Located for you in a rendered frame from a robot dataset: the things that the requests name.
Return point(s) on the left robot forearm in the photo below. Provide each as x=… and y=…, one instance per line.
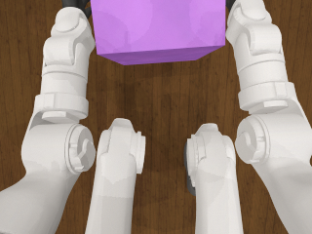
x=65, y=68

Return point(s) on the right robot hand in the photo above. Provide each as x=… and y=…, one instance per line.
x=229, y=4

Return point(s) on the robot left upper arm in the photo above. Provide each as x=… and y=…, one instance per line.
x=54, y=155

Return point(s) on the robot left thigh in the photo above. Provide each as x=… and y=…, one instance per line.
x=111, y=208

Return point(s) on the robot left shin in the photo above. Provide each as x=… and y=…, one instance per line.
x=104, y=140

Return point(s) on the right robot forearm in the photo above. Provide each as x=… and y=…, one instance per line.
x=260, y=61

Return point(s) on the robot right upper arm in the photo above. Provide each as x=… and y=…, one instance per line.
x=279, y=147

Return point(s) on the carton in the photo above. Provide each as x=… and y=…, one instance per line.
x=154, y=31

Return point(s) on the left robot hand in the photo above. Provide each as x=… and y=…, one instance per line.
x=80, y=4

